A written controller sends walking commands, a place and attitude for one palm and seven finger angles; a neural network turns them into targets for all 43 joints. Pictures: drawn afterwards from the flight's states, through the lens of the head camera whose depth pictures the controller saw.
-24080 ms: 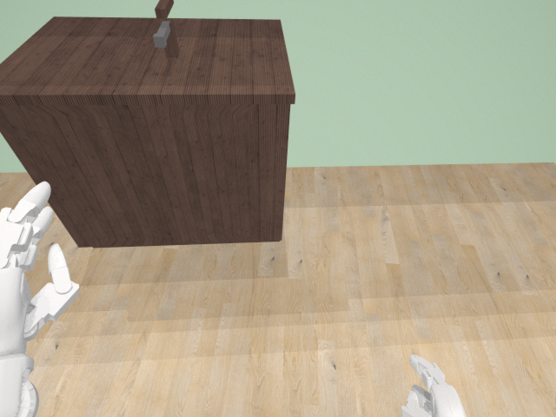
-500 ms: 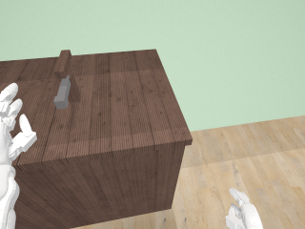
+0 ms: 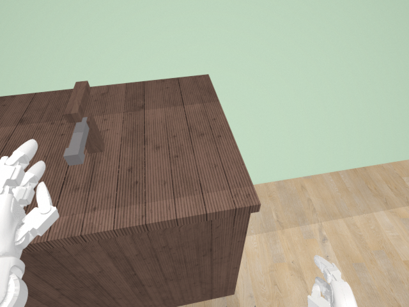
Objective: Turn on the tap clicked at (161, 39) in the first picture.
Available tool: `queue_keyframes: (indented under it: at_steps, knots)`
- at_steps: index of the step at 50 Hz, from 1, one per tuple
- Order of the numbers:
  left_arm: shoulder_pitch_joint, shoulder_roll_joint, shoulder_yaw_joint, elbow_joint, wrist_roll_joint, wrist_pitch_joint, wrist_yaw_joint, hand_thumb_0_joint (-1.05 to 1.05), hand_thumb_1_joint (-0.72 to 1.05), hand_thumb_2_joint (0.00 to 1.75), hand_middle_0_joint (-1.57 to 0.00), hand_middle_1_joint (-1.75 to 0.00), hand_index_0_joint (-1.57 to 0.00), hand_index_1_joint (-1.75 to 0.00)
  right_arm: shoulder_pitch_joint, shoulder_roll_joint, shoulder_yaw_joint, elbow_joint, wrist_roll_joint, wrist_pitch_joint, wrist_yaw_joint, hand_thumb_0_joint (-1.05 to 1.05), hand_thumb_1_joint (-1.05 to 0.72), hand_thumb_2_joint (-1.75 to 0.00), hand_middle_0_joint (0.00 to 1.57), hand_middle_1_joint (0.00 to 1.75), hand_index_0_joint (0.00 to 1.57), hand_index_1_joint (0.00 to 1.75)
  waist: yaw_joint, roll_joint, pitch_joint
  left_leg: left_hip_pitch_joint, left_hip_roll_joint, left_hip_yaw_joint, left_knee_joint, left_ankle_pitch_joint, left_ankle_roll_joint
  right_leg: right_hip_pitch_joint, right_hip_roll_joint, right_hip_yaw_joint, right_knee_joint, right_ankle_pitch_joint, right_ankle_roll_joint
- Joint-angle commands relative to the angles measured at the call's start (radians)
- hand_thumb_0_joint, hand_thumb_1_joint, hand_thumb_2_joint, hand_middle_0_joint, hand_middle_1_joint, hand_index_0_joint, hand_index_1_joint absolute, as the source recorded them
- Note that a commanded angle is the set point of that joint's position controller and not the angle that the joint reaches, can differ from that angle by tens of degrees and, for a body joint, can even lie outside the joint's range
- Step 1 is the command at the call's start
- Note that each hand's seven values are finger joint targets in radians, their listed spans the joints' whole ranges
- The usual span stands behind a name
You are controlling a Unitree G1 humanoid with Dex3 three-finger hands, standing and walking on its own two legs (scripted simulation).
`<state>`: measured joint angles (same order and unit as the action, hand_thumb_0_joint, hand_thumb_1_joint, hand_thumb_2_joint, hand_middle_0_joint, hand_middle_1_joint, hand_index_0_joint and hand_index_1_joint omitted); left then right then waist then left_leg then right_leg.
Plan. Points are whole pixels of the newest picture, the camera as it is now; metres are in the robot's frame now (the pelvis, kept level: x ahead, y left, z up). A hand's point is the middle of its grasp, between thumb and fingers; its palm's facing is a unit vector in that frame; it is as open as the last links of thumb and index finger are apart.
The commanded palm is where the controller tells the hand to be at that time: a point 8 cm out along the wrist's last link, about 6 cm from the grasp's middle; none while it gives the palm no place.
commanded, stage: turn the palm inward beside the body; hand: left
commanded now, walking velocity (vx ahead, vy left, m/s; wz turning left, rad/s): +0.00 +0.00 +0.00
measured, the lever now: (74, 156) +0.34 +0.33 +0.12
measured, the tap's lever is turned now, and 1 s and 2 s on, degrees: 0 0 0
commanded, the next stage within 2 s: reach beside the lever's end, fingers flat in 1.22 s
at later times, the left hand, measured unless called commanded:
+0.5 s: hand (51, 230) +0.16 +0.24 +0.17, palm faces +0.46 -0.87 -0.17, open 7.4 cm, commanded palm +0.11 +0.27 +0.19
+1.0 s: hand (61, 231) +0.16 +0.22 +0.18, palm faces +0.48 -0.87 -0.14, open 7.4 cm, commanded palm +0.11 +0.26 +0.18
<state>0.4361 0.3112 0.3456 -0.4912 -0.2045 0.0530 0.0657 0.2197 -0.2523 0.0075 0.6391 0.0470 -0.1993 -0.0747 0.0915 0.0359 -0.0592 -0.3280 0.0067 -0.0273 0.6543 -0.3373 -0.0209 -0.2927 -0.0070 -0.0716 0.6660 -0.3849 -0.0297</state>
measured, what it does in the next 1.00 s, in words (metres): stands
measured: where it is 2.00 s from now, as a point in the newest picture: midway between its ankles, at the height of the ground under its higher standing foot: outside the picture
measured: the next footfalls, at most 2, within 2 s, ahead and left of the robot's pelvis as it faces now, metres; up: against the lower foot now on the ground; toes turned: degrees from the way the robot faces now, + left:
none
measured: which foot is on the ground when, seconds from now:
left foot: down 0.00-1.00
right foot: down 0.00-1.00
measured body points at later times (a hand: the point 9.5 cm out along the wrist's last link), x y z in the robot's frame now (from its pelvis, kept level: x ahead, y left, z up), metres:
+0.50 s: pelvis -0.02 +0.00 +0.00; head -0.05 -0.02 +0.45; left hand +0.13 +0.28 +0.18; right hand +0.19 -0.21 -0.07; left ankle +0.00 +0.14 -0.72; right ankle -0.02 -0.10 -0.72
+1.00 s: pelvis -0.02 -0.01 +0.00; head -0.05 -0.04 +0.45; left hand +0.13 +0.26 +0.19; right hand +0.20 -0.22 -0.06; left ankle +0.00 +0.14 -0.72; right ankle -0.02 -0.10 -0.72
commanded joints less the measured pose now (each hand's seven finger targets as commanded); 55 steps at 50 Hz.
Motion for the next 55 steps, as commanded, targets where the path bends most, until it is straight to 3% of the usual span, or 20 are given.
queue_keyframes:
  at_steps: [1, 4, 6, 10, 11, 12, 16, 17, 23, 28, 31, 32, 40, 41, 44, 46, 47, 51, 52, 55]
  knots:
    - [-0.094, 0.194, 0.117, -0.258, 0.015, -0.067, 0.040, 0.00, 0.90, 0.90, -0.20, -0.30, -0.20, -0.30, -0.131, -0.095, -0.032, -0.165, -0.001, -0.068, -0.009, 0.00, -0.90, -0.90, 0.20, 0.30, 0.20, 0.30, 0.002, 0.028, -0.122, 0.104, -0.015, 0.017, -0.064, 0.356, 0.037, 0.008, -0.008, 0.000, -0.097, 0.370, 0.020]
    - [-0.094, 0.158, 0.074, -0.248, 0.005, -0.038, 0.047, 0.00, 0.90, 0.90, -0.20, -0.30, -0.20, -0.30, -0.127, -0.095, -0.029, -0.172, -0.002, -0.068, -0.010, 0.00, -0.90, -0.90, 0.20, 0.30, 0.20, 0.30, -0.006, -0.010, -0.093, 0.082, -0.012, 0.010, -0.079, 0.305, 0.037, -0.004, -0.007, -0.004, -0.112, 0.316, 0.021]
    - [-0.114, 0.172, 0.084, -0.256, 0.014, -0.016, 0.061, 0.00, 0.90, 0.90, -0.20, -0.30, -0.20, -0.30, -0.156, -0.088, -0.018, -0.163, 0.006, -0.064, -0.016, 0.00, -0.90, -0.90, 0.20, 0.30, 0.20, 0.30, 0.003, 0.046, -0.065, 0.081, -0.014, 0.005, -0.097, 0.248, 0.034, -0.015, -0.004, 0.000, -0.127, 0.243, 0.017]
    - [-0.119, 0.147, 0.047, -0.259, -0.002, 0.028, 0.066, 0.00, 0.90, 0.90, -0.20, -0.30, -0.20, -0.30, -0.163, -0.092, -0.013, -0.177, 0.005, -0.067, -0.020, 0.00, -0.90, -0.90, 0.20, 0.30, 0.20, 0.30, -0.006, -0.018, -0.058, 0.068, -0.014, 0.001, -0.112, 0.184, 0.040, -0.016, -0.004, 0.000, -0.151, 0.173, 0.023]
    - [-0.117, 0.162, 0.068, -0.260, 0.007, 0.035, 0.076, 0.00, 0.90, 0.90, -0.20, -0.30, -0.20, -0.30, -0.182, -0.086, -0.007, -0.167, 0.007, -0.063, -0.023, 0.00, -0.90, -0.90, 0.20, 0.30, 0.20, 0.30, 0.004, 0.018, -0.049, 0.075, -0.015, 0.000, -0.119, 0.171, 0.039, -0.018, -0.002, 0.004, -0.158, 0.156, 0.019]
    - [-0.125, 0.129, 0.028, -0.274, 0.005, 0.040, 0.077, 0.00, 0.90, 0.90, -0.20, -0.30, -0.20, -0.30, -0.177, -0.082, -0.005, -0.177, 0.007, -0.064, -0.022, 0.00, -0.90, -0.90, 0.20, 0.30, 0.20, 0.30, -0.007, 0.014, -0.049, 0.076, -0.017, 0.001, -0.121, 0.152, 0.040, -0.026, -0.006, 0.003, -0.162, 0.137, 0.021]
    - [-0.121, 0.154, 0.057, -0.272, 0.001, 0.061, 0.090, 0.00, 0.90, 0.90, -0.20, -0.30, -0.20, -0.30, -0.197, -0.083, 0.002, -0.164, 0.008, -0.068, -0.027, 0.00, -0.90, -0.90, 0.20, 0.30, 0.20, 0.30, 0.002, 0.004, -0.030, 0.067, -0.018, -0.004, -0.129, 0.102, 0.042, -0.026, -0.003, 0.008, -0.180, 0.086, 0.023]
    - [-0.134, 0.116, 0.009, -0.293, 0.002, 0.062, 0.089, 0.00, 0.90, 0.90, -0.20, -0.30, -0.20, -0.30, -0.196, -0.079, 0.004, -0.174, 0.009, -0.069, -0.024, 0.00, -0.90, -0.90, 0.20, 0.30, 0.20, 0.30, -0.009, 0.021, -0.029, 0.070, -0.019, -0.003, -0.131, 0.094, 0.042, -0.033, -0.006, 0.007, -0.179, 0.077, 0.022]
    - [-0.108, 0.117, 0.015, -0.312, -0.012, 0.074, 0.103, 0.00, 0.90, 0.90, -0.20, -0.30, -0.20, -0.30, -0.202, -0.082, 0.004, -0.171, 0.010, -0.081, -0.023, 0.00, -0.90, -0.90, 0.20, 0.30, 0.20, 0.30, -0.005, 0.011, -0.022, 0.060, -0.021, -0.004, -0.127, 0.059, 0.043, -0.032, -0.008, 0.014, -0.190, 0.045, 0.024]
    - [-0.072, 0.102, 0.008, -0.319, -0.026, 0.087, 0.110, 0.00, 0.90, 0.90, -0.20, -0.30, -0.20, -0.30, -0.202, -0.084, 0.004, -0.170, 0.010, -0.091, -0.023, 0.00, -0.90, -0.90, 0.20, 0.30, 0.20, 0.30, -0.004, -0.025, -0.018, 0.056, -0.020, -0.007, -0.118, 0.077, 0.046, -0.026, -0.011, 0.016, -0.194, 0.058, 0.026]
    - [-0.066, 0.118, 0.023, -0.340, -0.024, 0.095, 0.115, 0.00, 0.90, 0.90, -0.20, -0.30, -0.20, -0.30, -0.210, -0.086, 0.006, -0.159, 0.011, -0.094, -0.024, 0.00, -0.90, -0.90, 0.20, 0.30, 0.20, 0.30, 0.004, 0.015, -0.019, 0.065, -0.022, -0.006, -0.114, 0.092, 0.045, -0.023, -0.011, 0.016, -0.193, 0.076, 0.024]
    - [-0.073, 0.085, -0.007, -0.346, -0.028, 0.099, 0.115, 0.00, 0.90, 0.90, -0.20, -0.30, -0.20, -0.30, -0.205, -0.080, 0.007, -0.169, 0.011, -0.094, -0.024, 0.00, -0.90, -0.90, 0.20, 0.30, 0.20, 0.30, -0.003, 0.008, -0.017, 0.063, -0.023, -0.007, -0.118, 0.090, 0.045, -0.023, -0.013, 0.012, -0.188, 0.074, 0.024]
    - [-0.096, 0.094, 0.004, -0.345, -0.047, 0.133, 0.117, 0.00, 0.90, 0.90, -0.20, -0.30, -0.20, -0.30, -0.206, -0.088, 0.004, -0.164, 0.013, -0.106, -0.028, 0.00, -0.90, -0.90, 0.20, 0.30, 0.20, 0.30, -0.002, -0.015, -0.024, 0.075, -0.022, -0.007, -0.112, 0.109, 0.046, -0.014, -0.014, 0.018, -0.196, 0.092, 0.027]
    - [-0.093, 0.104, 0.023, -0.342, -0.043, 0.139, 0.121, 0.00, 0.90, 0.90, -0.20, -0.30, -0.20, -0.30, -0.216, -0.087, 0.006, -0.154, 0.015, -0.104, -0.028, 0.00, -0.90, -0.90, 0.20, 0.30, 0.20, 0.30, 0.006, 0.018, -0.016, 0.078, -0.023, -0.008, -0.115, 0.105, 0.044, -0.013, -0.013, 0.019, -0.202, 0.087, 0.024]
    - [-0.085, 0.088, 0.005, -0.340, -0.050, 0.150, 0.115, 0.00, 0.90, 0.90, -0.20, -0.30, -0.20, -0.30, -0.205, -0.088, 0.006, -0.164, 0.012, -0.106, -0.028, 0.00, -0.90, -0.90, 0.20, 0.30, 0.20, 0.30, 0.001, -0.038, -0.021, 0.077, -0.023, -0.009, -0.113, 0.129, 0.048, -0.004, -0.012, 0.017, -0.196, 0.120, 0.028]
    - [-0.075, 0.108, 0.030, -0.337, -0.041, 0.154, 0.116, 0.00, 0.90, 0.90, -0.20, -0.30, -0.20, -0.30, -0.210, -0.089, 0.006, -0.154, 0.012, -0.102, -0.028, 0.00, -0.90, -0.90, 0.20, 0.30, 0.20, 0.30, 0.007, -0.001, -0.024, 0.087, -0.023, -0.005, -0.110, 0.145, 0.047, 0.001, -0.013, 0.020, -0.199, 0.138, 0.026]
    - [-0.085, 0.071, -0.010, -0.356, -0.044, 0.152, 0.113, 0.00, 0.90, 0.90, -0.20, -0.30, -0.20, -0.30, -0.206, -0.083, 0.007, -0.163, 0.012, -0.101, -0.026, 0.00, -0.90, -0.90, 0.20, 0.30, 0.20, 0.30, -0.003, -0.011, -0.028, 0.095, -0.023, -0.004, -0.112, 0.156, 0.048, 0.003, -0.015, 0.016, -0.192, 0.155, 0.026]
    - [-0.075, 0.107, 0.037, -0.340, -0.045, 0.152, 0.116, 0.00, 0.90, 0.90, -0.20, -0.30, -0.20, -0.30, -0.204, -0.087, 0.004, -0.154, 0.011, -0.100, -0.025, 0.00, -0.90, -0.90, 0.20, 0.30, 0.20, 0.30, 0.007, -0.008, -0.031, 0.095, -0.023, -0.001, -0.102, 0.182, 0.048, 0.014, -0.016, 0.021, -0.196, 0.197, 0.028]
    - [-0.082, 0.071, 0.003, -0.347, -0.048, 0.149, 0.113, 0.00, 0.90, 0.90, -0.20, -0.30, -0.20, -0.30, -0.196, -0.082, 0.005, -0.161, 0.010, -0.099, -0.024, 0.00, -0.90, -0.90, 0.20, 0.30, 0.20, 0.30, -0.001, -0.021, -0.034, 0.095, -0.023, -0.001, -0.105, 0.187, 0.047, 0.018, -0.018, 0.019, -0.188, 0.205, 0.028]
    - [-0.080, 0.085, 0.012, -0.351, -0.047, 0.139, 0.111, 0.00, 0.90, 0.90, -0.20, -0.30, -0.20, -0.30, -0.193, -0.086, -0.001, -0.163, 0.010, -0.103, -0.022, 0.00, -0.90, -0.90, 0.20, 0.30, 0.20, 0.30, 0.001, -0.029, -0.050, 0.097, -0.023, 0.002, -0.098, 0.206, 0.048, 0.026, -0.019, 0.022, -0.183, 0.236, 0.031]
